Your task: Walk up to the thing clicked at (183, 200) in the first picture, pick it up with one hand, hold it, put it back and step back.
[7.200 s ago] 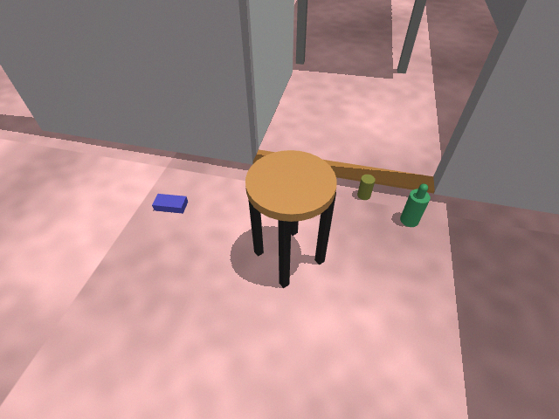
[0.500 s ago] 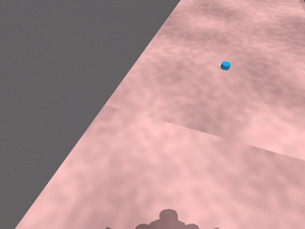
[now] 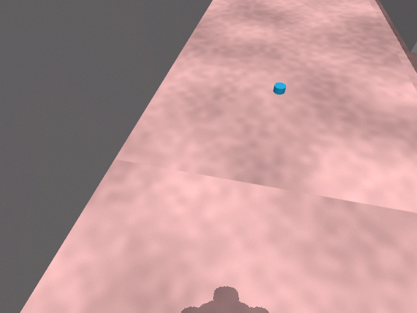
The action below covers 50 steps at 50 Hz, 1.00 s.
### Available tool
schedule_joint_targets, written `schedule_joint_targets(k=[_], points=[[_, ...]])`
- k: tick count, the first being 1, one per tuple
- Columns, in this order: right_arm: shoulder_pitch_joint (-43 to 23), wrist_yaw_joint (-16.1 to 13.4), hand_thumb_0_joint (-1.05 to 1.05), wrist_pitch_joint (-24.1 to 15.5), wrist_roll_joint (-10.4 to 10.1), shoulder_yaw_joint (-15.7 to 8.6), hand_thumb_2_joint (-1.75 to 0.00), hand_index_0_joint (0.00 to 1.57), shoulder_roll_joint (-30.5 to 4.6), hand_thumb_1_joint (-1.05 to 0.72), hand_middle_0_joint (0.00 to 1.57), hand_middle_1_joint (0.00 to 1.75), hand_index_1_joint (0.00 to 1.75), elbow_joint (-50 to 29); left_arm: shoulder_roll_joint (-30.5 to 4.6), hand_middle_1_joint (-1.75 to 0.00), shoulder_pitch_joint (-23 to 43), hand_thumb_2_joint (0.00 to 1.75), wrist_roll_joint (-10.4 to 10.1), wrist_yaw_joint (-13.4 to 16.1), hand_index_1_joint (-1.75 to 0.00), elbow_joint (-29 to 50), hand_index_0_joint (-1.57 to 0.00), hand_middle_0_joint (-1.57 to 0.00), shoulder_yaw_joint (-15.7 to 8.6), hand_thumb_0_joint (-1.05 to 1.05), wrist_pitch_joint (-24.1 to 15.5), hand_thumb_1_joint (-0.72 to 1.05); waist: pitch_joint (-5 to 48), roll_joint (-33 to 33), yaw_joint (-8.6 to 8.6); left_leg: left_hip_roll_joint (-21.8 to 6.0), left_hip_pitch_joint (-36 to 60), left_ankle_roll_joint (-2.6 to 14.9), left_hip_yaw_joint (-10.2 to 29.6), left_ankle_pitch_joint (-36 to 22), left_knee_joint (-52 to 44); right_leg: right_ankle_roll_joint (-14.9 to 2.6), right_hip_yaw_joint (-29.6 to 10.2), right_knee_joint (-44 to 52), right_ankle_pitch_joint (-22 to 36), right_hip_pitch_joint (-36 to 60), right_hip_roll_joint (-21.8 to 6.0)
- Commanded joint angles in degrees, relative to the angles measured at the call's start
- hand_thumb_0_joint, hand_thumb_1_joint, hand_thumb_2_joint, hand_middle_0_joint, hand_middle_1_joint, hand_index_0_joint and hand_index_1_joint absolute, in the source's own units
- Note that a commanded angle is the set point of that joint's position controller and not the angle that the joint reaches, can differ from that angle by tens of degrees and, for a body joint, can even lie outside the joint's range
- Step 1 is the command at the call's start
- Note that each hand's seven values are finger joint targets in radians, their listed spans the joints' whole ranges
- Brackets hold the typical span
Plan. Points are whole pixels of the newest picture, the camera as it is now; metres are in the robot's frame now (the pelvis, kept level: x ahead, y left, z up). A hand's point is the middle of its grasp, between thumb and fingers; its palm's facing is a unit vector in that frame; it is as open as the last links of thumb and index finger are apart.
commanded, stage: walk up
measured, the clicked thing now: out of the picture +0.54 -1.10 -0.74
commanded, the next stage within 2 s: none
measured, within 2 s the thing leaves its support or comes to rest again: neither
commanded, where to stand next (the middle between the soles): +0.77 -0.03 m, yaw -6 degrees
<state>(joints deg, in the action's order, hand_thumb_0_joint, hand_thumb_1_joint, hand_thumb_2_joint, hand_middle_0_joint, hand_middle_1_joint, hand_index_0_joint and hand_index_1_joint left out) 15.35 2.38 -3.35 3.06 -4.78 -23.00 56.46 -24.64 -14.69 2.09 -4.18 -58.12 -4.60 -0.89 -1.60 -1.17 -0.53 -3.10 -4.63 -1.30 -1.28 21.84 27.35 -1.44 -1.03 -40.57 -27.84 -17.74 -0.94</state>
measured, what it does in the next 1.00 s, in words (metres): walks ahead: right foot, then left foot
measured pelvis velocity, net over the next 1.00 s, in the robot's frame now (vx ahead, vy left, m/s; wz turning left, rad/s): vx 0.40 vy -0.07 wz -0.12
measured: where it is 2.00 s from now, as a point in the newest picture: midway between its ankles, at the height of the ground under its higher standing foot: (217, 214)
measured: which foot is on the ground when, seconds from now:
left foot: down 0.00-0.04, up 0.06-0.40, down 0.42-0.88, up 0.90-1.00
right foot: up 0.00-0.00, down 0.02-0.46, up 0.48-0.86, down 0.88-1.00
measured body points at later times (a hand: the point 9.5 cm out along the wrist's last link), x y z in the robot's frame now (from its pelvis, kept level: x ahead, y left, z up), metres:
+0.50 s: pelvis +0.21 -0.01 -0.01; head +0.24 +0.00 +0.43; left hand +0.26 +0.31 -0.14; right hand +0.33 -0.32 -0.11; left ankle +0.34 +0.08 -0.73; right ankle +0.05 -0.11 -0.68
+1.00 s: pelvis +0.40 -0.07 +0.00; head +0.40 -0.11 +0.44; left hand +0.49 +0.25 -0.08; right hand +0.42 -0.39 -0.15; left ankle +0.38 +0.06 -0.67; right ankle +0.44 -0.18 -0.73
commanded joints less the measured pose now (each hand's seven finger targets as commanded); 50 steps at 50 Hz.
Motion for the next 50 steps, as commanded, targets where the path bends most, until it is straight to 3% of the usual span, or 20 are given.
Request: schedule_joint_targets(k=[1, 2, 3, 5, 9, 16, 19, 21, 22, 23, 24, 27, 31, 36, 41, 43, 45, 46, 47, 50], points=[[-11.2, -0.5, 0.00, -0.7, -1.5, -2.5, -0.90, 0.20, -12.4, -0.90, 0.20, 0.30, 0.30, -8.1, -13.0, -0.30, -13.1, 0.90, -0.8, 1.2, -0.30, 1.4, -0.20, -0.20, -4.2, 0.00, -3.8, 0.90, 4.3, -1.3, 10.14, -2.5, -8.0, 6.04, -1.4, -18.5, 20.7, 0.14, -2.3, 22.0, 17.2, 19.5, -0.6], [-9.3, -0.6, 0.00, -0.6, -2.2, -0.8, -0.90, 0.20, -7.4, -0.90, 0.20, 0.30, 0.30, -9.8, -19.7, -0.30, -18.6, 0.90, -0.2, 2.3, -0.30, 0.9, -0.20, -0.20, -6.0, 0.00, -4.0, 0.90, 4.1, -17.4, 11.02, 4.0, -28.8, 2.83, -1.6, 6.8, 33.1, -1.82, -23.3, 24.2, 16.0, 32.0, -12.0], [-8.3, -1.2, 0.00, -0.1, -2.3, -1.1, -0.90, 0.20, -9.9, -0.90, 0.20, 0.30, 0.30, -10.1, -20.4, -0.30, -13.9, 0.90, -0.7, 2.4, -0.30, 3.4, -0.20, -0.20, -5.6, 0.00, -3.8, 0.90, 3.6, -12.6, 7.85, 5.3, -33.9, 2.60, 1.7, 11.4, 34.4, -6.87, -36.9, 29.4, 11.4, 31.2, -18.7], [-7.2, -1.2, 0.00, -0.3, -1.9, -2.0, -0.90, 0.20, -13.2, -0.90, 0.20, 0.30, 0.30, -8.1, -18.4, -0.30, -6.0, 0.90, -1.7, 2.6, -0.30, 7.2, -0.20, -0.20, -5.1, 0.00, -3.6, 0.90, -2.4, -4.1, 5.11, -0.5, -33.9, 3.34, 4.8, 5.0, 38.1, -12.35, -31.0, 25.7, 19.8, 24.7, -19.6], [-4.3, -0.2, 0.00, 0.3, -2.0, -0.9, -0.90, 0.20, -10.3, -0.90, 0.20, 0.30, 0.30, -7.4, -11.9, -0.30, -5.7, 0.90, -2.9, 3.5, -0.30, 7.9, -0.20, -0.20, -2.7, 0.00, -4.0, 0.90, -4.5, -5.5, 2.63, -1.7, -29.9, 3.95, 3.1, -5.2, 31.7, -5.46, -11.2, 21.5, 47.0, 20.7, -9.2], [-12.8, 1.4, 0.00, -0.1, -1.8, -1.8, -0.90, 0.20, -8.9, -0.90, 0.20, 0.30, 0.30, -12.8, -12.6, -0.30, -4.3, 0.90, -2.1, 2.9, -0.30, 11.9, -0.20, -0.20, -2.1, 0.00, -3.9, 0.90, -5.6, -6.2, 4.45, -0.2, -17.2, 2.21, -1.9, -17.0, 5.9, -6.30, -5.6, 24.1, 35.5, 11.0, -6.6], [-4.8, 0.8, 0.00, -0.5, -1.5, -3.4, -0.90, 0.20, -10.2, -0.90, 0.20, 0.30, 0.30, -10.9, -13.7, -0.30, -2.9, 0.90, -2.3, 3.1, -0.30, 13.1, -0.20, -0.20, -2.2, 0.00, -3.9, 0.90, -1.9, -4.1, 0.19, 0.2, -3.4, 4.00, -1.2, -20.6, 4.3, -7.15, -8.3, 17.5, 34.7, 5.5, -9.5], [6.9, 0.1, 0.00, -0.9, -0.6, -5.1, -0.90, 0.20, -13.6, -0.90, 0.20, 0.30, 0.30, -8.6, -11.3, -0.30, -4.7, 0.90, -2.5, 3.4, -0.30, 13.9, -0.20, -0.20, -1.5, 0.00, -4.0, 0.90, 4.5, 5.1, -5.67, 0.7, 11.8, 7.67, 0.1, -14.4, 2.7, -4.81, -3.9, -3.5, 37.5, -0.2, -4.3], [12.3, -0.3, 0.00, -1.2, 0.6, -6.4, -0.90, 0.20, -16.8, -0.90, 0.20, 0.30, 0.30, -8.7, -7.8, -0.30, -8.7, 0.90, -3.4, 3.6, -0.30, 14.0, -0.20, -0.20, -0.6, 0.00, -4.0, 0.90, 9.0, 14.7, -7.63, -8.4, 18.0, 11.83, 13.7, -5.1, -1.9, -2.51, -1.1, -20.3, 26.0, -7.7, 2.2], [11.7, -0.6, 0.00, -1.4, 0.0, -6.4, -0.90, 0.20, -18.6, -0.90, 0.20, 0.30, 0.30, -10.3, -7.9, -0.30, -12.6, 0.90, -4.0, 4.1, -0.30, 13.8, -0.20, -0.20, -0.8, 0.00, -3.7, 0.90, 11.2, 16.6, -5.74, -21.4, 20.0, 17.16, 38.4, 1.7, -10.2, -1.60, -2.5, -29.1, -2.6, -16.0, 9.9], [7.2, -0.5, 0.00, -1.4, -1.9, -6.7, -0.90, 0.20, -18.8, -0.90, 0.20, 0.30, 0.30, -11.0, -12.5, -0.30, -11.9, 0.90, -3.4, 4.7, -0.30, 12.2, -0.20, -0.20, -1.5, 0.00, -3.2, 0.90, 9.3, 11.3, -4.01, -24.2, 15.3, 20.44, 42.7, 11.9, -13.7, -3.11, -6.8, -33.9, -3.6, -16.6, 4.0], [-0.6, -0.6, 0.00, -1.3, -2.8, -4.0, -0.90, 0.20, -13.1, -0.90, 0.20, 0.30, 0.30, -13.8, -12.9, -0.30, -10.8, 0.90, -2.6, 3.1, -0.30, 10.7, -0.20, -0.20, -1.5, 0.00, -3.6, 0.90, -0.5, 5.3, -0.51, -15.6, -2.3, 13.05, 20.5, 2.6, -15.4, -1.67, -7.8, -28.2, 5.9, -11.2, -0.2], [-0.8, -0.3, 0.00, -2.2, -2.7, -3.0, -0.90, 0.20, -11.8, -0.90, 0.20, 0.30, 0.30, -14.0, -9.6, -0.30, -12.4, 0.90, -2.3, 1.6, -0.30, 10.5, -0.20, -0.20, -1.3, 0.00, -2.9, 0.90, -1.8, 7.7, 0.96, -9.8, -7.5, 12.56, 6.3, -5.3, -14.8, 0.68, -2.6, -15.7, 9.3, -7.4, -1.8], [0.7, 0.7, 0.00, -2.2, -1.9, -3.5, -0.90, 0.20, -14.4, -0.90, 0.20, 0.30, 0.30, -14.6, -9.6, -0.30, -4.7, 0.90, -1.2, 0.4, -0.30, 12.7, -0.20, -0.20, -2.1, 0.00, -3.3, 0.90, -4.9, 10.5, -0.84, -11.4, -11.3, 14.51, 6.4, 6.1, -17.1, 1.50, 1.4, 0.2, 12.5, -6.4, -4.2], [-3.3, 1.1, 0.00, -1.3, -2.3, -3.2, -0.90, 0.20, -14.2, -0.90, 0.20, 0.30, 0.30, -15.5, -10.2, -0.30, -9.5, 0.90, -1.1, 0.6, -0.30, 9.3, -0.20, -0.20, -3.3, 0.00, -3.9, 0.90, -2.6, 6.3, 4.00, -9.8, -20.8, 11.20, 4.6, 12.9, -8.7, 0.22, 4.2, 4.6, 19.7, 9.5, -2.1], [-0.7, 0.9, 0.00, -0.7, -1.8, -1.8, -0.90, 0.20, -10.8, -0.90, 0.20, 0.30, 0.30, -15.1, -12.3, -0.30, -13.4, 0.90, -0.8, 1.5, -0.30, 8.4, -0.20, -0.20, -4.3, 0.00, -4.6, 0.90, 0.5, -1.7, 5.73, -5.4, -23.8, 8.92, 0.8, 10.9, 4.9, -0.77, 2.7, 7.9, 12.0, 18.2, -1.1], [4.7, 0.9, 0.00, 0.0, -2.2, 0.1, -0.90, 0.20, -6.4, -0.90, 0.20, 0.30, 0.30, -14.8, -17.6, -0.30, -14.7, 0.90, -0.6, 2.8, -0.30, 10.2, -0.20, -0.20, -4.9, 0.00, -6.0, 0.90, -2.0, -16.4, 5.19, 5.9, -35.3, 3.56, 0.1, 8.3, 34.4, -7.07, -33.6, 27.7, -8.3, 17.5, -20.4], [3.5, 0.3, 0.00, 0.4, -2.2, -1.4, -0.90, 0.20, -12.3, -0.90, 0.20, 0.30, 0.30, -14.0, -18.2, -0.30, -11.8, 0.90, -1.5, 2.9, -0.30, 10.9, -0.20, -0.20, -4.5, 0.00, -5.8, 0.90, -3.9, -10.4, 4.93, 3.6, -34.4, 3.32, 4.6, 7.3, 37.7, -11.19, -38.1, 29.4, -9.7, 13.7, -23.5], [3.0, 0.1, 0.00, 0.2, -2.4, -1.7, -0.90, 0.20, -14.1, -0.90, 0.20, 0.30, 0.30, -13.3, -18.7, -0.30, -9.7, 0.90, -1.8, 2.9, -0.30, 11.6, -0.20, -0.20, -4.5, 0.00, -5.6, 0.90, -5.5, -9.3, 4.26, 1.2, -35.3, 3.58, 6.2, 6.5, 37.8, -14.01, -37.8, 29.1, -6.2, 11.9, -24.1], [5.7, 0.2, 0.00, 0.4, -3.9, -1.5, -0.90, 0.20, -12.8, -0.90, 0.20, 0.30, 0.30, -10.0, -15.3, -0.30, -5.8, 0.90, -2.6, 3.6, -0.30, 12.0, -0.20, -0.20, -3.4, 0.00, -5.9, 0.90, -3.8, -7.9, 1.34, 1.0, -29.2, 3.16, 9.4, -0.6, 34.4, -7.46, -17.1, 27.3, 11.8, 9.8, -15.8]])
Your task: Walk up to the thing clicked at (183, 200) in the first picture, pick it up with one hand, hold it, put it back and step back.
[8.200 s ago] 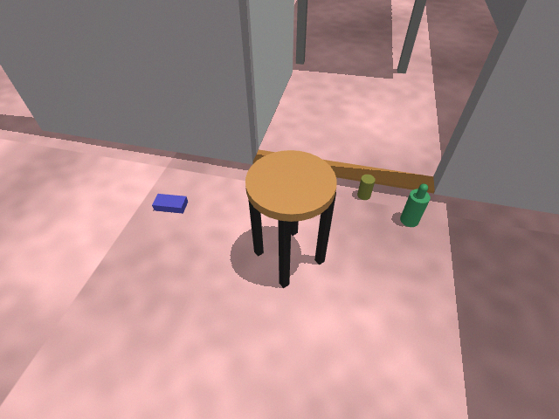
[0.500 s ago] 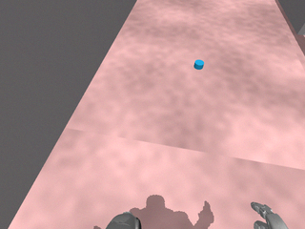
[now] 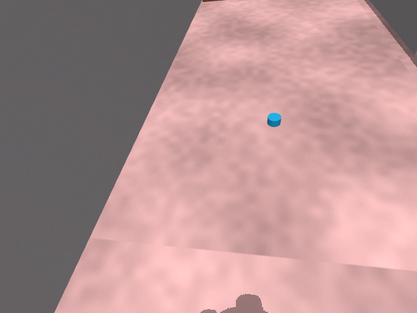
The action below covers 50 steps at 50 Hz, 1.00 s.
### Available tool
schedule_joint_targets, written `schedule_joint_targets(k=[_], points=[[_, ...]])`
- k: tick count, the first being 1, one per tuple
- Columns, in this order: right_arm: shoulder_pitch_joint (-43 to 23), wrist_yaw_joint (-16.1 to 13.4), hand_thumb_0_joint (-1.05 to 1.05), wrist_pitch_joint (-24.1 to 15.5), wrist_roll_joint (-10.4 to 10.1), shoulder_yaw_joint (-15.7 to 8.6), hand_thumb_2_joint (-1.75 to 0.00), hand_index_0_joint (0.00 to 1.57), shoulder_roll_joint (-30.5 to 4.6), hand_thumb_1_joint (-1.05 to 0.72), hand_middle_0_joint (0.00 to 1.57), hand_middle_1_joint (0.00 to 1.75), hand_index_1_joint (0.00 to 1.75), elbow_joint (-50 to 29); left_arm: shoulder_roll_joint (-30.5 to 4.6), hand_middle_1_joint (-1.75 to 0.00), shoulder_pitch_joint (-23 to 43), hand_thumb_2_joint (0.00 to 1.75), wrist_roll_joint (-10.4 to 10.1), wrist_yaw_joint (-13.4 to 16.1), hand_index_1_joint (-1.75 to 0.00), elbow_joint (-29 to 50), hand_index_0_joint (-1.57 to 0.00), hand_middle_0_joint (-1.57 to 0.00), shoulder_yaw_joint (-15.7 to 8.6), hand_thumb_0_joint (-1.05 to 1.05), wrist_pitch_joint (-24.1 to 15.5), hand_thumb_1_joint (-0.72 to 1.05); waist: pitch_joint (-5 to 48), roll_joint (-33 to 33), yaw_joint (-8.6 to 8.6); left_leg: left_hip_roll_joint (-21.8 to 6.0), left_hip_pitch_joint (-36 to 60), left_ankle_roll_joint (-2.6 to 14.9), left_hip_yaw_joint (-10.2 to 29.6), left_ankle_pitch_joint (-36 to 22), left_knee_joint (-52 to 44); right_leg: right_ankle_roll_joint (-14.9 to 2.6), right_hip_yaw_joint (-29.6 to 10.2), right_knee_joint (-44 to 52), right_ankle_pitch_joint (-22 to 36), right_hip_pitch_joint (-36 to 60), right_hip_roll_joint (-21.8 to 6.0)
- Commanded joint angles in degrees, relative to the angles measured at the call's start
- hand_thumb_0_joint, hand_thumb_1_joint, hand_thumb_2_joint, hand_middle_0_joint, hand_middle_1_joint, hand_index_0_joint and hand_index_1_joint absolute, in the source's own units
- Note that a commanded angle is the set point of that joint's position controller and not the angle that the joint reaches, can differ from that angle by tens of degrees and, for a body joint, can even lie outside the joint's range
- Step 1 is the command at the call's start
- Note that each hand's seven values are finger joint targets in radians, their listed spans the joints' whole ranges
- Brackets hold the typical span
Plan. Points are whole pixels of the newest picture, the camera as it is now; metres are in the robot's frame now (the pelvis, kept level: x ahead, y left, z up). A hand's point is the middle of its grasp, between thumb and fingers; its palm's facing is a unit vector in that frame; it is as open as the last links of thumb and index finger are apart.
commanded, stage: walk up
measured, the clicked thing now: out of the picture +0.26 -1.01 -0.74
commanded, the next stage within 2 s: none
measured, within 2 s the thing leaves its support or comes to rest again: neither
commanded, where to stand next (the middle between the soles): +0.36 +0.08 m, yaw +1 degrees
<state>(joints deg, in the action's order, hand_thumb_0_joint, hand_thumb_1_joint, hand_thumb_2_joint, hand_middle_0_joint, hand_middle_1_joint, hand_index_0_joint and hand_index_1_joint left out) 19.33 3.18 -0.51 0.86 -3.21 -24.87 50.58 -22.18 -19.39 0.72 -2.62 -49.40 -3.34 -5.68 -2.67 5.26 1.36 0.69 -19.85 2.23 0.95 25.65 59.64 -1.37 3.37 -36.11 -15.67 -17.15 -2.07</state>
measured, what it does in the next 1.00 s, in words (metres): walks ahead: left foot, then right foot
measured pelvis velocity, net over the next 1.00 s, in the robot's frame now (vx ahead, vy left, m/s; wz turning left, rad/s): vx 0.26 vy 0.06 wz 0.03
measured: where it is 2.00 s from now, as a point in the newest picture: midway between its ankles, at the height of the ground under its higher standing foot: (214, 302)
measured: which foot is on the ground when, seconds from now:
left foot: up 0.00-0.32, down 0.34-0.84, up 0.86-1.00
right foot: down 0.00-0.36, up 0.38-0.80, down 0.82-1.00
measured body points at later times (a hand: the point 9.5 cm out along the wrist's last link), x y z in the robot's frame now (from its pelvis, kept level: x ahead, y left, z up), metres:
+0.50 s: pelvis +0.17 +0.07 +0.01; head +0.19 +0.10 +0.45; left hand +0.19 +0.39 -0.12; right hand +0.29 -0.23 -0.08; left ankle +0.22 +0.16 -0.73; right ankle +0.13 -0.09 -0.65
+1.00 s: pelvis +0.26 +0.06 +0.00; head +0.29 +0.03 +0.45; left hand +0.35 +0.37 -0.09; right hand +0.33 -0.23 -0.14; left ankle +0.25 +0.19 -0.69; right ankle +0.36 -0.03 -0.73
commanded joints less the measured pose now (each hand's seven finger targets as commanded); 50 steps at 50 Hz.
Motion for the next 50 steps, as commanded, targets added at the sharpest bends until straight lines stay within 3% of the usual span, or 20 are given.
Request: schedule_joint_targets(k=[1, 3, 12, 16, 17, 18, 19, 20, 23, 25, 30, 32, 37, 40, 41, 42, 43, 44, 47, 50], points=[[2.1, -0.4, 0.00, -2.4, -1.5, -2.9, -0.90, 0.20, -10.4, -0.90, 0.20, 0.30, 0.30, -4.0, -17.5, -0.30, -0.9, 0.90, -1.1, 2.1, -0.30, 3.3, -0.20, -0.20, -4.6, 0.00, -1.1, 0.90, -1.6, -15.3, -0.86, -2.6, -12.9, -0.82, 6.5, -5.8, 0.3, -8.37, -18.0, 21.6, 5.5, 10.1, -13.7], [1.9, -0.1, 0.00, -1.9, -0.9, -3.1, -0.90, 0.20, -9.7, -0.90, 0.20, 0.30, 0.30, -3.9, -16.9, -0.30, -0.4, 0.90, -0.9, 2.2, -0.30, 3.9, -0.20, -0.20, -4.4, 0.00, -1.4, 0.90, -1.7, -14.8, -0.89, -2.6, -11.7, -1.99, 5.5, -8.4, -1.9, -10.34, -13.0, 21.2, 10.5, 8.3, -13.2], [-9.8, 1.7, 0.00, -2.4, 0.2, -3.3, -0.90, 0.20, -7.2, -0.90, 0.20, 0.30, 0.30, -8.1, -17.3, -0.30, -3.2, 0.90, -0.4, 2.0, -0.30, 4.9, -0.20, -0.20, -4.4, 0.00, -0.9, 0.90, -2.2, -12.8, 2.31, -4.4, -5.8, -1.72, -2.5, -15.8, -23.3, -9.34, -4.0, 17.0, 17.8, 10.0, -13.4], [-1.6, 1.5, 0.00, -3.0, 0.5, -4.5, -0.90, 0.20, -8.9, -0.90, 0.20, 0.30, 0.30, -5.1, -17.1, -0.30, -1.2, 0.90, -0.4, 2.2, -0.30, 5.7, -0.20, -0.20, -3.7, 0.00, -0.2, 0.90, 2.2, -7.0, -3.19, -1.6, 11.3, 1.23, -4.7, -14.8, -30.3, -7.11, -1.9, 3.3, 17.9, 4.4, -11.5], [6.2, 0.9, 0.00, -3.5, 1.3, -5.8, -0.90, 0.20, -12.4, -0.90, 0.20, 0.30, 0.30, -3.2, -13.9, -0.30, -3.4, 0.90, -0.5, 2.4, -0.30, 6.1, -0.20, -0.20, -2.6, 0.00, 0.1, 0.90, 7.6, 1.9, -6.69, -3.6, 22.0, 3.70, 0.7, -10.7, -33.0, -5.09, 0.2, -12.7, 17.3, -0.2, -7.8], [9.0, 0.0, 0.00, -3.8, 1.6, -7.1, -0.90, 0.20, -16.8, -0.90, 0.20, 0.30, 0.30, -3.7, -8.9, -0.30, -6.8, 0.90, -1.1, 2.3, -0.30, 6.5, -0.20, -0.20, -1.0, 0.00, 0.2, 0.90, 10.0, 15.1, -6.59, -15.4, 29.7, 7.40, 19.3, -6.7, -36.3, -2.11, 1.6, -26.2, -4.0, -13.1, -0.8], [6.4, -0.5, 0.00, -3.8, 0.2, -7.1, -0.90, 0.20, -18.1, -0.90, 0.20, 0.30, 0.30, -5.5, -11.5, -0.30, -8.3, 0.90, -1.4, 2.7, -0.30, 5.5, -0.20, -0.20, -1.7, 0.00, 0.7, 0.90, 10.3, 10.3, -5.36, -23.6, 30.1, 11.86, 36.1, -2.0, -42.7, -1.79, -1.6, -30.2, -15.2, -19.2, 3.6], [4.7, -0.4, 0.00, -3.5, -1.2, -7.4, -0.90, 0.20, -18.0, -0.90, 0.20, 0.30, 0.30, -5.7, -15.7, -0.30, -5.2, 0.90, -0.7, 3.2, -0.30, 4.5, -0.20, -0.20, -2.4, 0.00, 1.2, 0.90, 7.6, 6.4, -5.59, -24.8, 25.2, 14.40, 36.3, -3.0, -43.0, -2.43, -5.6, -34.1, -15.3, -18.9, -0.1], [-1.2, -1.4, 0.00, -3.9, -1.3, -4.5, -0.90, 0.20, -11.8, -0.90, 0.20, 0.30, 0.30, -7.4, -14.4, -0.30, -5.1, 0.90, -1.6, 2.3, -0.30, 2.7, -0.20, -0.20, -2.2, 0.00, 1.4, 0.90, -0.6, 1.4, -2.06, -15.7, 12.2, 5.72, 13.8, -22.6, -42.9, -1.71, -10.4, -28.6, -5.0, -13.5, -2.0], [-1.3, -1.4, 0.00, -4.6, -1.3, -4.1, -0.90, 0.20, -11.2, -0.90, 0.20, 0.30, 0.30, -7.2, -13.0, -0.30, -7.0, 0.90, -1.6, 1.8, -0.30, 1.6, -0.20, -0.20, -2.2, 0.00, 1.8, 0.90, -0.7, 2.7, -0.93, -14.3, 9.1, 6.70, 8.5, -28.8, -42.8, -0.65, -7.8, -27.0, -2.6, -10.4, -2.1], [-0.2, -1.4, 0.00, -4.5, -0.5, -4.4, -0.90, 0.20, -11.8, -0.90, 0.20, 0.30, 0.30, -8.8, -12.0, -0.30, -2.8, 0.90, -0.7, 1.1, -0.30, 3.0, -0.20, -0.20, -2.0, 0.00, 1.9, 0.90, -2.0, 2.9, -2.64, -14.2, 11.8, 10.75, 5.8, -21.6, -45.1, 1.61, -5.1, -14.7, -0.2, -13.1, -3.1], [0.6, -1.1, 0.00, -4.0, 0.0, -4.6, -0.90, 0.20, -12.2, -0.90, 0.20, 0.30, 0.30, -9.0, -12.0, -0.30, -0.3, 0.90, -0.4, 1.1, -0.30, 3.5, -0.20, -0.20, -2.1, 0.00, 1.9, 0.90, -3.3, 2.9, -3.84, -13.6, 10.6, 10.49, 5.0, -18.1, -45.7, 1.67, -3.4, -9.9, 0.1, -12.7, -3.2], [-1.9, -1.9, 0.00, -2.8, -0.4, -3.3, -0.90, 0.20, -10.1, -0.90, 0.20, 0.30, 0.30, -9.2, -9.1, -0.30, 0.5, 0.90, -0.1, 2.3, -0.30, 2.9, -0.20, -0.20, -1.6, 0.00, 1.5, 0.90, -1.7, 0.4, -1.67, -14.0, 7.2, 9.31, 2.0, -43.3, -36.2, 0.59, -0.9, -1.7, 6.1, -2.1, -0.7], [-3.3, -2.4, 0.00, -2.2, -1.6, -2.1, -0.90, 0.20, -7.8, -0.90, 0.20, 0.30, 0.30, -9.0, -10.3, -0.30, -3.4, 0.90, 0.4, 3.1, -0.30, 0.9, -0.20, -0.20, -2.0, 0.00, 0.7, 0.90, 4.1, -5.9, 1.33, -9.9, 6.1, 4.99, 0.0, -33.6, -24.7, -1.29, -1.8, 9.5, 14.6, 10.6, 0.4], [-2.1, -2.4, 0.00, -2.2, -2.0, -1.2, -0.90, 0.20, -5.3, -0.90, 0.20, 0.30, 0.30, -8.8, -13.3, -0.30, -3.4, 0.90, 0.7, 3.4, -0.30, 1.1, -0.20, -0.20, -2.8, 0.00, 0.4, 0.90, 6.8, -13.4, 1.52, -6.4, 2.8, 2.67, -2.4, -23.1, -17.8, -3.13, -8.6, 12.4, 18.1, 15.0, -5.1], [1.1, -2.5, 0.00, -1.8, -1.8, -0.3, -0.90, 0.20, -3.5, -0.90, 0.20, 0.30, 0.30, -8.5, -16.2, -0.30, -2.1, 0.90, 0.7, 3.6, -0.30, 2.4, -0.20, -0.20, -3.5, 0.00, 0.4, 0.90, 8.8, -20.1, 0.67, -1.2, -2.2, 0.17, -4.2, -2.5, -9.9, -8.30, -25.7, 16.2, 15.6, 16.3, -16.9], [2.1, -3.1, 0.00, -0.7, -1.2, -1.1, -0.90, 0.20, -6.4, -0.90, 0.20, 0.30, 0.30, -6.6, -16.0, -0.30, 1.7, 0.90, 0.1, 3.5, -0.30, 3.3, -0.20, -0.20, -2.7, 0.00, 0.8, 0.90, 5.5, -14.2, -0.30, 0.0, -2.9, -0.07, -0.6, 10.4, -7.7, -13.09, -29.5, 17.8, 5.9, 10.5, -20.2], [1.7, -3.5, 0.00, -0.4, -0.7, -1.9, -0.90, 0.20, -8.6, -0.90, 0.20, 0.30, 0.30, -5.5, -17.2, -0.30, 2.7, 0.90, 0.2, 3.5, -0.30, 3.4, -0.20, -0.20, -2.9, 0.00, 1.5, 0.90, 3.4, -16.0, 0.34, -1.2, -3.6, 0.57, 0.1, 13.0, -6.7, -15.83, -33.0, 18.5, -1.2, 7.2, -21.7], [1.4, -2.9, 0.00, -0.2, -0.9, -1.7, -0.90, 0.20, -9.0, -0.90, 0.20, 0.30, 0.30, -1.8, -13.4, -0.30, 5.5, 0.90, 0.1, 3.5, -0.30, 2.9, -0.20, -0.20, -1.5, 0.00, 2.1, 0.90, 1.0, -14.2, -0.81, -2.0, -2.3, -0.36, 1.7, 6.2, -9.1, -9.57, -21.4, 21.0, -8.9, 3.1, -13.6], [2.0, -2.8, 0.00, 0.0, -0.3, -1.3, -0.90, 0.20, -8.4, -0.90, 0.20, 0.30, 0.30, 0.8, -13.6, -0.30, 8.4, 0.90, 0.6, 3.3, -0.30, 2.4, -0.20, -0.20, -1.9, 0.00, 2.6, 0.90, 2.8, -16.1, -0.89, -1.4, -0.8, -1.74, 0.2, 0.4, -11.7, -7.75, -17.1, 21.4, -13.8, 2.4, -10.3]])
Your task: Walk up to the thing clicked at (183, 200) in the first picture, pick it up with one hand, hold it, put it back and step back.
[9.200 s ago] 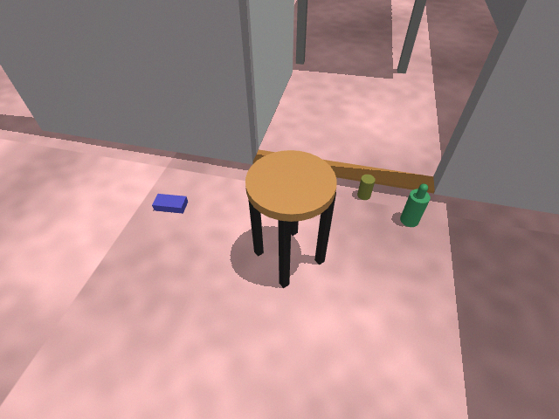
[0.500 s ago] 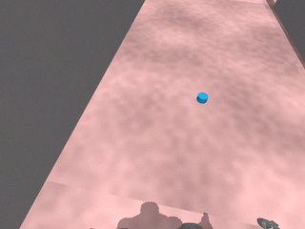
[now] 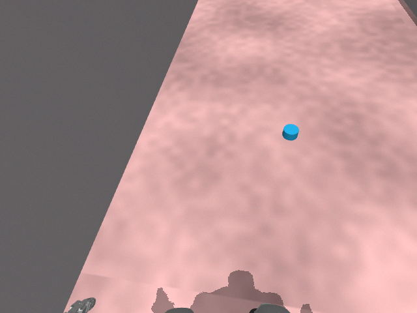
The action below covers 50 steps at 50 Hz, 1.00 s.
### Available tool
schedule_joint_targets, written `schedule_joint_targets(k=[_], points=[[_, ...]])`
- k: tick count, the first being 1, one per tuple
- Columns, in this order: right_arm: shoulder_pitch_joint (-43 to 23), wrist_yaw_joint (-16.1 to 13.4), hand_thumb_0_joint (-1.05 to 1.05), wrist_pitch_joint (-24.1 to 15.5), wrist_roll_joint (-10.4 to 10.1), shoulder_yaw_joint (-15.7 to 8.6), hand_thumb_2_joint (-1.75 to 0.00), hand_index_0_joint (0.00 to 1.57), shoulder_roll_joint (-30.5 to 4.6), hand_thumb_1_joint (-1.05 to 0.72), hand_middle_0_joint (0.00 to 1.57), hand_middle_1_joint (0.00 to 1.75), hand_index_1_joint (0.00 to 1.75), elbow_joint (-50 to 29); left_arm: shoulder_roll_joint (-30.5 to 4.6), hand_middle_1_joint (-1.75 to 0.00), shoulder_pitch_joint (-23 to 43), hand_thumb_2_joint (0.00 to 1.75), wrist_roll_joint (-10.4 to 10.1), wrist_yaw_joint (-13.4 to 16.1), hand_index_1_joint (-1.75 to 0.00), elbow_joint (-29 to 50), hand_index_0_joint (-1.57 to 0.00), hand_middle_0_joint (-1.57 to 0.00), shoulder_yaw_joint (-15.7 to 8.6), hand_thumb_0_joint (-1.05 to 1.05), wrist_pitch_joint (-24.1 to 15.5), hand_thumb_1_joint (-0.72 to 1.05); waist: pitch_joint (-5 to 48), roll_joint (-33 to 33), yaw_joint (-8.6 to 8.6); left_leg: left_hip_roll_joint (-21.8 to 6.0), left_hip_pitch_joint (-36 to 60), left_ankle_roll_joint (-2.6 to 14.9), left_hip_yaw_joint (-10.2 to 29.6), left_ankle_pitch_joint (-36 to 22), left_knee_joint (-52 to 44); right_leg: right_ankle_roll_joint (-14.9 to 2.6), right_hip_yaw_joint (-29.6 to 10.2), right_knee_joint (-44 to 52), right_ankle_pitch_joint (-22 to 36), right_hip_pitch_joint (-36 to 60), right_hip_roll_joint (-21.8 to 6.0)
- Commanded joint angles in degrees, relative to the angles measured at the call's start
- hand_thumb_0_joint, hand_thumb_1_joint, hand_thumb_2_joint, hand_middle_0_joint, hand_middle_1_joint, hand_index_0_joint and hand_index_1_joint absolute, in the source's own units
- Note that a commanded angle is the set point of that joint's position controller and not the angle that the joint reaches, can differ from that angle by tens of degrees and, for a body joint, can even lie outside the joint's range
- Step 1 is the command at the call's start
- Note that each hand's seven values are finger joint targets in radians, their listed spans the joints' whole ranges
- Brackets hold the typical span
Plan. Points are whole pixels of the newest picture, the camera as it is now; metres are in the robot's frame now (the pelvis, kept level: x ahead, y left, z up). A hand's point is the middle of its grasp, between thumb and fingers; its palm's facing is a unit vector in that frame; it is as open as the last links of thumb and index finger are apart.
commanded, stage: walk up
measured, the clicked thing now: out of the picture -0.04 -1.07 -0.74
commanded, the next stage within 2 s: stand in 1.30 s
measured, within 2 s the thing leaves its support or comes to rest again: neither
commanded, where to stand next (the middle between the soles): +0.10 +0.02 m, yaw +0 degrees
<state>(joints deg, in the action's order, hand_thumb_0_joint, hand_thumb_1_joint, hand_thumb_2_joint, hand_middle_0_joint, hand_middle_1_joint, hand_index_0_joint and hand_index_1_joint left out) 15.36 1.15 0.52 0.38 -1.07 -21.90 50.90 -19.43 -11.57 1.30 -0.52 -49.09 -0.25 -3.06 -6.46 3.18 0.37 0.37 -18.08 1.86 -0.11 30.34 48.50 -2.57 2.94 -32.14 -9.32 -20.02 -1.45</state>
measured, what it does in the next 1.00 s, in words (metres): steps on the spot: left foot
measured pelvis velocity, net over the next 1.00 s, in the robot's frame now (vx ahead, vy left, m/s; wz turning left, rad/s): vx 0.06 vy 0.02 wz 0.01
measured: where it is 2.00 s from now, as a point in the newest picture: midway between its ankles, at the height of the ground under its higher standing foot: outside the picture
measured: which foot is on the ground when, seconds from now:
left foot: up 0.00-0.12, down 0.14-1.00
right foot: down 0.00-1.00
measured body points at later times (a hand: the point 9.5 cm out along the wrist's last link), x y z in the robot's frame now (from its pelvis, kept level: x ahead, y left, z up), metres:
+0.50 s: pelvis +0.04 +0.03 +0.01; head +0.04 +0.05 +0.46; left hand +0.10 +0.34 -0.13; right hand +0.11 -0.27 -0.11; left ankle +0.02 +0.15 -0.73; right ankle +0.09 -0.10 -0.73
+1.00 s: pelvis +0.06 +0.02 +0.02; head +0.08 +0.01 +0.47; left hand +0.14 +0.31 -0.11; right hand +0.16 -0.28 -0.11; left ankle +0.02 +0.15 -0.73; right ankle +0.09 -0.10 -0.73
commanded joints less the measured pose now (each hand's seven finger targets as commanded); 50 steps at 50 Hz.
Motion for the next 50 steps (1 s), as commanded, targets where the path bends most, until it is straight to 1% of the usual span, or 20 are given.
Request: schedule_joint_targets(k=[1, 3, 5, 7, 8, 9, 10, 11, 12, 13, 14, 15, 16, 18, 20, 26, 29, 33, 37, 50], points=[[5.6, -0.8, 0.00, -1.1, 0.2, -3.3, -0.90, 0.20, -11.3, -0.90, 0.20, 0.30, 0.30, 1.0, -16.5, -0.30, 1.2, 0.90, 0.3, 1.0, -0.30, 2.2, -0.20, -0.20, -5.1, 0.00, 0.2, 0.90, 7.0, -14.2, 0.19, -1.0, -1.8, -1.64, 0.4, -4.5, -2.6, -6.52, -15.7, 17.4, -20.5, 4.9, -10.7], [4.4, -1.0, 0.00, -1.7, 0.3, -3.0, -0.90, 0.20, -10.6, -0.90, 0.20, 0.30, 0.30, 2.1, -16.3, -0.30, 2.8, 0.90, 0.6, 0.7, -0.30, 2.0, -0.20, -0.20, -5.4, 0.00, 0.9, 0.90, 7.0, -15.5, 0.35, -1.2, -0.1, -1.98, -0.7, -5.0, -8.3, -6.72, -14.2, 17.2, -20.4, 4.2, -10.9], [4.1, -1.3, 0.00, -2.6, 0.4, -2.7, -0.90, 0.20, -10.1, -0.90, 0.20, 0.30, 0.30, 3.7, -15.7, -0.30, 4.4, 0.90, 0.3, 0.3, -0.30, 1.4, -0.20, -0.20, -5.4, 0.00, 1.7, 0.90, 7.4, -14.1, 0.05, -0.7, 3.8, -2.21, -2.2, -9.9, -15.5, -6.45, -12.0, 14.2, -18.6, 3.0, -10.4], [4.4, -1.8, 0.00, -3.3, 1.0, -2.8, -0.90, 0.20, -9.9, -0.90, 0.20, 0.30, 0.30, 5.3, -13.9, -0.30, 5.2, 0.90, -0.5, 0.0, -0.30, 0.5, -0.20, -0.20, -4.8, 0.00, 2.6, 0.90, 7.2, -10.5, -0.43, -0.5, 9.0, -1.77, -1.7, -16.6, -21.6, -4.22, -10.4, 10.7, -19.1, -0.8, -9.0], [3.5, -2.2, 0.00, -3.6, 1.5, -2.9, -0.90, 0.20, -10.7, -0.90, 0.20, 0.30, 0.30, 5.3, -12.6, -0.30, 5.5, 0.90, -0.9, -0.2, -0.30, 0.3, -0.20, -0.20, -4.2, 0.00, 2.9, 0.90, 6.4, -7.9, -0.68, -2.8, 9.7, -0.97, 1.8, -17.2, -24.7, -2.55, -9.9, 9.7, -20.2, -3.0, -8.4], [1.8, -2.4, 0.00, -4.1, 2.0, -3.1, -0.90, 0.20, -12.7, -0.90, 0.20, 0.30, 0.30, 4.9, -10.6, -0.30, 5.3, 0.90, -1.4, -0.4, -0.30, 0.1, -0.20, -0.20, -3.6, 0.00, 3.1, 0.90, 6.1, -1.5, 0.12, -9.0, 7.8, 0.53, 11.0, -11.2, -29.7, -0.70, -8.3, 6.3, -18.4, -3.7, -6.1], [-4.1, -2.3, 0.00, -4.4, 1.5, -3.4, -0.90, 0.20, -16.0, -0.90, 0.20, 0.30, 0.30, 3.5, -11.4, -0.30, 5.2, 0.90, -1.8, -0.5, -0.30, -1.7, -0.20, -0.20, -3.8, 0.00, 3.4, 0.90, 2.8, 2.2, 1.45, -14.4, -1.9, 3.88, 19.7, 0.9, -34.7, 1.24, -5.5, 2.2, -15.1, 0.6, -1.9], [-7.4, -2.2, 0.00, -4.1, 1.1, -3.3, -0.90, 0.20, -16.1, -0.90, 0.20, 0.30, 0.30, 3.5, -13.1, -0.30, 5.1, 0.90, -1.5, -0.4, -0.30, -3.7, -0.20, -0.20, -4.6, 0.00, 3.6, 0.90, 0.1, 3.0, 2.10, -15.6, -9.0, 5.58, 18.5, 4.9, -35.6, 1.02, -4.5, -2.2, -13.1, 7.3, -1.0], [-8.9, -2.1, 0.00, -4.2, 1.2, -2.4, -0.90, 0.20, -14.6, -0.90, 0.20, 0.30, 0.30, 3.5, -12.7, -0.30, 4.3, 0.90, -1.3, -0.6, -0.30, -4.3, -0.20, -0.20, -4.3, 0.00, 3.4, 0.90, -1.0, 2.7, 3.06, -14.0, -9.2, 4.68, 15.1, 1.6, -34.4, 0.66, -5.2, 0.6, -11.4, 8.4, -1.7], [-8.0, -2.1, 0.00, -4.4, 1.1, -1.9, -0.90, 0.20, -13.0, -0.90, 0.20, 0.30, 0.30, 4.0, -12.4, -0.30, 4.8, 0.90, -1.4, -0.7, -0.30, -4.6, -0.20, -0.20, -4.0, 0.00, 3.0, 0.90, -0.2, 2.5, 2.96, -11.2, -5.6, 2.49, 10.8, -6.9, -32.6, 0.28, -5.5, 5.1, -6.9, 8.7, -2.5], [-7.6, -2.1, 0.00, -4.9, 1.0, -1.6, -0.90, 0.20, -12.4, -0.90, 0.20, 0.30, 0.30, 4.5, -12.2, -0.30, 5.1, 0.90, -1.5, -0.8, -0.30, -5.1, -0.20, -0.20, -3.9, 0.00, 2.7, 0.90, 2.3, 3.6, 2.30, -9.9, -1.6, 1.27, 8.7, -17.5, -30.5, 0.12, -6.1, 6.2, -0.2, 9.4, -3.5], [-6.5, -2.0, 0.00, -5.1, 0.7, -1.6, -0.90, 0.20, -12.6, -0.90, 0.20, 0.30, 0.30, 5.1, -12.5, -0.30, 5.6, 0.90, -1.8, -0.7, -0.30, -5.9, -0.20, -0.20, -3.8, 0.00, 2.5, 0.90, 3.7, 4.6, 1.77, -9.3, 0.4, 0.63, 7.9, -23.9, -28.8, 0.21, -6.2, 6.5, 4.2, 10.6, -3.7], [-6.4, -2.0, 0.00, -5.0, 0.5, -1.7, -0.90, 0.20, -12.8, -0.90, 0.20, 0.30, 0.30, 5.4, -12.7, -0.30, 6.1, 0.90, -1.9, -0.6, -0.30, -6.6, -0.20, -0.20, -3.5, 0.00, 2.5, 0.90, 5.3, 5.0, 1.22, -9.1, 2.0, 0.34, 7.6, -24.8, -28.9, 0.35, -6.0, 6.9, 4.6, 11.1, -3.6], [-7.8, -1.9, 0.00, -4.4, 0.3, -1.7, -0.90, 0.20, -12.7, -0.90, 0.20, 0.30, 0.30, 5.3, -12.6, -0.30, 6.2, 0.90, -1.7, -0.5, -0.30, -7.9, -0.20, -0.20, -3.1, 0.00, 2.8, 0.90, 6.0, 5.4, 1.17, -10.1, 2.5, 0.91, 8.5, -17.7, -31.3, 0.81, -5.0, 8.4, -1.2, 11.6, -3.5], [-8.2, -2.1, 0.00, -4.0, 0.5, -1.9, -0.90, 0.20, -12.7, -0.90, 0.20, 0.30, 0.30, 6.0, -12.7, -0.30, 7.5, 0.90, -1.6, -0.7, -0.30, -8.8, -0.20, -0.20, -2.8, 0.00, 3.0, 0.90, 5.8, 3.1, 0.84, -10.0, 2.9, 0.90, 8.0, -14.2, -32.6, 0.90, -5.3, 9.0, -2.5, 11.8, -3.5], [-9.9, -2.3, 0.00, -3.8, 0.0, -1.7, -0.90, 0.20, -12.2, -0.90, 0.20, 0.30, 0.30, 7.3, -12.5, -0.30, 6.8, 0.90, -1.7, -0.6, -0.30, -12.1, -0.20, -0.20, -2.4, 0.00, 2.6, 0.90, 7.3, -1.0, 0.65, -8.7, 7.0, 0.19, 5.8, -23.2, -30.6, 1.03, -6.3, 11.0, 6.7, 13.4, -5.3], [-10.4, -2.3, 0.00, -3.6, -0.1, -1.8, -0.90, 0.20, -11.9, -0.90, 0.20, 0.30, 0.30, 8.0, -12.6, -0.30, 7.8, 0.90, -1.6, -0.4, -0.30, -12.8, -0.20, -0.20, -2.3, 0.00, 2.4, 0.90, 7.4, -3.4, -0.04, -8.2, 8.8, -0.20, 5.1, -25.7, -30.5, 1.16, -6.9, 11.9, 9.2, 13.1, -6.0], [-11.9, -2.1, 0.00, -3.2, -0.2, -1.8, -0.90, 0.20, -11.5, -0.90, 0.20, 0.30, 0.30, 8.7, -12.4, -0.30, 7.8, 0.90, -1.4, -0.1, -0.30, -13.4, -0.20, -0.20, -2.3, 0.00, 2.2, 0.90, 7.8, -5.1, -0.06, -8.0, 11.8, -0.11, 4.8, -25.9, -30.3, 1.24, -7.3, 13.6, 7.9, 11.6, -6.2], [-11.9, -2.1, 0.00, -3.1, -0.3, -1.8, -0.90, 0.20, -11.2, -0.90, 0.20, 0.30, 0.30, 9.2, -12.4, -0.30, 8.3, 0.90, -1.1, 0.2, -0.30, -13.6, -0.20, -0.20, -2.6, 0.00, 1.8, 0.90, 10.7, -6.3, -0.47, -8.1, 13.9, -0.42, 4.1, -30.3, -30.1, 1.25, -7.1, 13.4, 13.5, 14.0, -6.8], [-13.9, -2.2, 0.00, -2.8, 0.1, -1.6, -0.90, 0.20, -10.6, -0.90, 0.20, 0.30, 0.30, 10.3, -12.3, -0.30, 9.2, 0.90, -1.0, 0.4, -0.30, -13.2, -0.20, -0.20, -3.4, 0.00, 2.0, 0.90, 10.0, -3.4, 0.13, -8.1, 12.6, -1.14, 3.5, -30.5, -32.6, 1.74, -6.4, 14.2, 13.3, 16.5, -6.6]])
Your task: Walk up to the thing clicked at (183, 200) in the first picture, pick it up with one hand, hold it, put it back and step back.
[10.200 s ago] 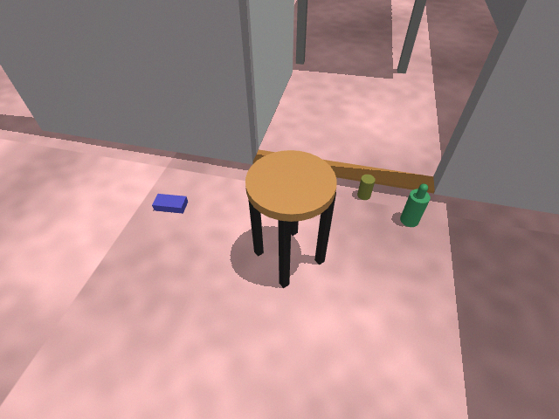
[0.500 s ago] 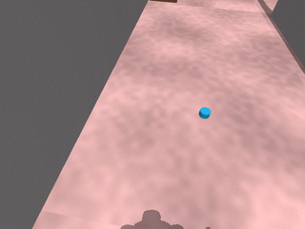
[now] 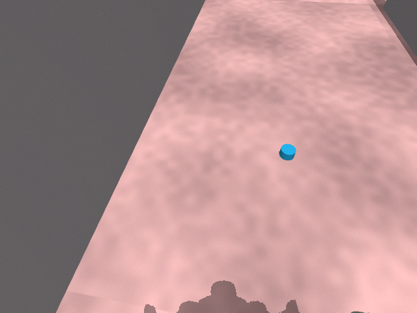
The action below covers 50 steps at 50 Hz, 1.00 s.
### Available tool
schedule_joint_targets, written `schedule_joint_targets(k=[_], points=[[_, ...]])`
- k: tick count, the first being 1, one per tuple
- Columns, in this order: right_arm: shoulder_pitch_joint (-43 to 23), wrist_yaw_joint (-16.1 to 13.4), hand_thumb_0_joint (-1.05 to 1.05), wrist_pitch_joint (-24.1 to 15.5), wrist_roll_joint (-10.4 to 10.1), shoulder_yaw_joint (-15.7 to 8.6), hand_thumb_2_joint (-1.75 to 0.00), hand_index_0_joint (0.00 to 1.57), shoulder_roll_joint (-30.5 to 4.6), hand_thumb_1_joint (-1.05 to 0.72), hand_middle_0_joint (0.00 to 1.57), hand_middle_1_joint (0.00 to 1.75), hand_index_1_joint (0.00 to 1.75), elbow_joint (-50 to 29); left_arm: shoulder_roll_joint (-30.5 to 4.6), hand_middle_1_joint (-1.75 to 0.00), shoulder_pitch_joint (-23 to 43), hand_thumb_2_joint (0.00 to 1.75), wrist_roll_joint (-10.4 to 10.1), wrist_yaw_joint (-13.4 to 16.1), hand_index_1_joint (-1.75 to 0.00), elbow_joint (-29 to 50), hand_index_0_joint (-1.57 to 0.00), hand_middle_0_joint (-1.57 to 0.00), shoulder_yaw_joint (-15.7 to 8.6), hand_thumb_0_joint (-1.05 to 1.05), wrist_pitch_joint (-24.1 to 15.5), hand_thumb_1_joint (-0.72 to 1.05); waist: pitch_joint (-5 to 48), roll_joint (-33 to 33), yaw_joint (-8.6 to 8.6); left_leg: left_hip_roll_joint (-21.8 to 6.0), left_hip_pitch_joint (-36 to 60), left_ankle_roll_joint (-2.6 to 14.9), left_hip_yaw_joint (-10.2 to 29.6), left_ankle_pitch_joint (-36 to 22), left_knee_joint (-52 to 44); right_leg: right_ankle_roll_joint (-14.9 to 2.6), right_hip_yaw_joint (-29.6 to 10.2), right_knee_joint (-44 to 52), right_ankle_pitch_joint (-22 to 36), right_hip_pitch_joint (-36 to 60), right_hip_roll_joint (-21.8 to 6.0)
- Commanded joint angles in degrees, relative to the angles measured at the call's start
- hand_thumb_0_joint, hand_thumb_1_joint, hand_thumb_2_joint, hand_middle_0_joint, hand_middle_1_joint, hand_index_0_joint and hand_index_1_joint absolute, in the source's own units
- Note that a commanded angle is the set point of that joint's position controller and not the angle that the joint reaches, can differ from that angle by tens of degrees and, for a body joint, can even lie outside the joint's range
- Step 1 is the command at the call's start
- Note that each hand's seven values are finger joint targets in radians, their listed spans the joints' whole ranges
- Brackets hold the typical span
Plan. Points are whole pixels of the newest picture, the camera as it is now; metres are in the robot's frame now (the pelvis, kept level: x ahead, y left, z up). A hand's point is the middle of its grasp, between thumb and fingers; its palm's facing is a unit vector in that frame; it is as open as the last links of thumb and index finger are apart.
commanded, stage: walk up
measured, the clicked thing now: out of the picture -0.11 -1.09 -0.76
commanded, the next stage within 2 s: stand in 0.30 s
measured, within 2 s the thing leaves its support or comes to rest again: neither
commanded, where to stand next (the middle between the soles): +0.03 +0.00 m, yaw -1 degrees
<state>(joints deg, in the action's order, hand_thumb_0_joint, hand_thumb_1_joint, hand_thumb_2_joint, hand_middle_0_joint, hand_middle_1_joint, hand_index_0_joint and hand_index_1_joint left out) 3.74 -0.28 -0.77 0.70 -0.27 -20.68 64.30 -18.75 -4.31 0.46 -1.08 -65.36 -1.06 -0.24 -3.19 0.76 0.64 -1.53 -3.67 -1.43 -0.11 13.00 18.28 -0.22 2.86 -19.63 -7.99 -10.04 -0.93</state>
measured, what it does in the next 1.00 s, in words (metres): stands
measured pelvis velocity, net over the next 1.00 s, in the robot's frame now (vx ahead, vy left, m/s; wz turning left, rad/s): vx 0.00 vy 0.00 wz -0.01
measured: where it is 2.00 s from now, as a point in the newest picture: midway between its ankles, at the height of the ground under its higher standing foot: outside the picture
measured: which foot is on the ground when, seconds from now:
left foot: down 0.00-1.00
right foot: down 0.00-1.00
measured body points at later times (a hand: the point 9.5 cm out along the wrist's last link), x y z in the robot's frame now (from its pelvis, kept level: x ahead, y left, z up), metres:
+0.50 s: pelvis -0.01 +0.00 +0.00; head -0.01 -0.01 +0.45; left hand +0.08 +0.29 -0.13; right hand +0.05 -0.30 -0.14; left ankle -0.03 +0.14 -0.75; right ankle +0.03 -0.11 -0.75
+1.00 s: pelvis +0.00 +0.00 +0.00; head +0.01 -0.01 +0.45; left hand +0.07 +0.30 -0.13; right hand +0.06 -0.30 -0.14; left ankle -0.03 +0.14 -0.75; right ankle +0.03 -0.11 -0.75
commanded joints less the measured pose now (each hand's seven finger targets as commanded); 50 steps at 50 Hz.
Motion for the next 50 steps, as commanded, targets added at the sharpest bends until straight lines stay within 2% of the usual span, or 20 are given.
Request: schedule_joint_targets(k=[1, 11, 13, 16, 18, 20, 22, 24, 29, 32, 35, 40, 44, 47, 50], points=[[-1.8, -0.8, 0.00, -1.5, -0.3, -2.4, -0.90, 0.20, -11.7, -0.90, 0.20, 0.30, 0.30, -3.1, -13.0, -0.30, 2.1, 0.90, -0.1, 1.0, -0.30, 3.2, -0.20, -0.20, -2.8, 0.00, -0.8, 0.90, 6.9, -1.3, -0.27, -6.2, -1.9, 2.15, 3.4, -13.2, -2.2, -0.74, -6.3, 1.7, 11.4, 6.9, -7.1], [-0.3, -0.8, 0.00, -1.6, 0.0, -2.4, -0.90, 0.20, -12.0, -0.90, 0.20, 0.30, 0.30, -2.7, -12.9, -0.30, 3.4, 0.90, 0.3, 0.8, -0.30, 4.0, -0.20, -0.20, -3.2, 0.00, -0.5, 0.90, 5.5, -0.9, -0.66, -6.0, -4.1, 2.43, 3.4, -7.5, -3.1, -1.24, -6.9, 2.5, 6.6, 6.7, -6.7], [-0.4, -0.8, 0.00, -1.6, 0.1, -2.3, -0.90, 0.20, -11.9, -0.90, 0.20, 0.30, 0.30, -2.9, -12.5, -0.30, 2.9, 0.90, 0.1, 0.7, -0.30, 4.0, -0.20, -0.20, -3.2, 0.00, -0.4, 0.90, 5.0, -1.2, -0.27, -5.8, -3.7, 2.53, 3.3, -7.3, -2.9, -1.04, -7.1, 2.8, 5.7, 5.5, -6.4], [-0.2, -0.4, 0.00, -1.0, 0.0, -2.2, -0.90, 0.20, -11.0, -0.90, 0.20, 0.30, 0.30, -2.6, -13.0, -0.30, 3.8, 0.90, 0.0, 1.0, -0.30, 3.9, -0.20, -0.20, -2.5, 0.00, -1.0, 0.90, 4.6, -1.0, -0.45, -6.0, -4.5, 1.76, 4.0, -5.0, -3.7, -1.17, -7.7, 3.9, 1.5, 5.5, -6.9], [0.7, -0.4, 0.00, -0.9, 0.1, -2.3, -0.90, 0.20, -11.4, -0.90, 0.20, 0.30, 0.30, -2.4, -13.3, -0.30, 4.1, 0.90, -0.1, 1.1, -0.30, 3.9, -0.20, -0.20, -2.4, 0.00, -1.2, 0.90, 5.0, -0.8, -0.86, -6.3, -3.8, 1.86, 4.0, -5.8, -3.8, -1.48, -8.1, 3.7, 2.5, 5.4, -7.1], [0.3, -0.3, 0.00, -1.1, 0.0, -2.3, -0.90, 0.20, -11.8, -0.90, 0.20, 0.30, 0.30, -2.2, -12.8, -0.30, 3.3, 0.90, -0.1, 1.1, -0.30, 3.6, -0.20, -0.20, -2.0, 0.00, -1.4, 0.90, 5.1, -0.1, -0.57, -6.5, -3.6, 1.99, 4.3, -6.8, -3.8, -1.29, -7.5, 3.2, 5.4, 5.9, -6.9], [0.9, -0.2, 0.00, -1.0, 0.0, -2.2, -0.90, 0.20, -11.5, -0.90, 0.20, 0.30, 0.30, -2.3, -13.4, -0.30, 3.4, 0.90, -0.1, 1.2, -0.30, 3.5, -0.20, -0.20, -1.9, 0.00, -1.5, 0.90, 5.3, -0.8, -0.80, -6.5, -3.5, 1.84, 4.2, -6.7, -4.3, -1.30, -7.5, 3.1, 5.6, 6.0, -6.9], [1.0, -0.1, 0.00, -0.9, 0.0, -2.1, -0.90, 0.20, -11.4, -0.90, 0.20, 0.30, 0.30, -2.1, -13.3, -0.30, 3.3, 0.90, -0.2, 1.2, -0.30, 3.4, -0.20, -0.20, -1.8, 0.00, -1.5, 0.90, 4.4, -1.0, -0.63, -6.4, -3.8, 2.02, 4.2, -5.5, -4.5, -1.10, -7.4, 3.4, 4.0, 5.2, -6.8], [2.2, 0.1, 0.00, -0.6, 0.1, -2.1, -0.90, 0.20, -11.2, -0.90, 0.20, 0.30, 0.30, -1.8, -14.0, -0.30, 3.1, 0.90, -0.1, 1.2, -0.30, 3.3, -0.20, -0.20, -1.6, 0.00, -1.3, 0.90, 1.6, -2.6, -0.76, -5.5, -4.7, 2.10, 3.9, -0.6, -4.2, -0.86, -8.6, 5.9, -6.3, 1.7, -6.7], [2.5, 0.2, 0.00, -0.5, 0.2, -2.2, -0.90, 0.20, -11.0, -0.90, 0.20, 0.30, 0.30, -1.9, -14.1, -0.30, 2.5, 0.90, 0.0, 1.2, -0.30, 3.4, -0.20, -0.20, -1.5, 0.00, -1.4, 0.90, 1.8, -2.3, -0.68, -5.4, -4.7, 2.12, 4.0, -0.2, -4.2, -0.87, -8.7, 6.1, -7.5, 1.2, -6.7], [2.4, 0.3, 0.00, -0.7, 0.2, -2.3, -0.90, 0.20, -11.2, -0.90, 0.20, 0.30, 0.30, -2.3, -13.7, -0.30, 2.2, 0.90, -0.2, 1.2, -0.30, 3.5, -0.20, -0.20, -1.3, 0.00, -1.6, 0.90, 3.3, -1.4, -0.61, -5.8, -4.1, 2.18, 4.1, -2.5, -4.2, -1.04, -8.2, 5.0, -3.8, 2.5, -6.5], [2.0, 0.1, 0.00, -0.9, 0.1, -2.1, -0.90, 0.20, -11.2, -0.90, 0.20, 0.30, 0.30, -2.4, -13.9, -0.30, 1.4, 0.90, -0.2, 1.2, -0.30, 3.3, -0.20, -0.20, -1.2, 0.00, -1.8, 0.90, 5.8, -0.6, -0.58, -6.3, -3.1, 2.14, 4.3, -7.3, -4.1, -1.27, -7.4, 2.3, 6.4, 5.4, -6.8], [1.9, 0.0, 0.00, -0.8, -0.1, -1.9, -0.90, 0.20, -11.4, -0.90, 0.20, 0.30, 0.30, -2.0, -13.7, -0.30, 1.1, 0.90, -0.2, 1.2, -0.30, 3.0, -0.20, -0.20, -1.0, 0.00, -1.6, 0.90, 4.5, -0.8, -0.40, -6.3, -2.9, 2.02, 4.3, -6.7, -4.1, -1.04, -7.1, 2.7, 4.3, 4.2, -6.4], [2.2, 0.0, 0.00, -0.8, -0.1, -1.8, -0.90, 0.20, -11.5, -0.90, 0.20, 0.30, 0.30, -2.0, -13.8, -0.30, 1.0, 0.90, -0.3, 1.3, -0.30, 3.0, -0.20, -0.20, -0.9, 0.00, -1.7, 0.90, 4.7, -1.0, -0.64, -6.4, -2.7, 2.10, 4.1, -7.4, -3.9, -1.25, -7.5, 2.6, 6.7, 4.7, -6.8], [2.0, -0.1, 0.00, -0.7, -0.1, -1.8, -0.90, 0.20, -11.8, -0.90, 0.20, 0.30, 0.30, -2.0, -13.6, -0.30, 0.9, 0.90, -0.3, 1.4, -0.30, 3.0, -0.20, -0.20, -0.8, 0.00, -1.6, 0.90, 4.3, -0.1, -0.49, -6.5, -3.0, 2.01, 4.2, -7.6, -3.9, -1.14, -7.3, 2.6, 6.6, 4.7, -6.7]])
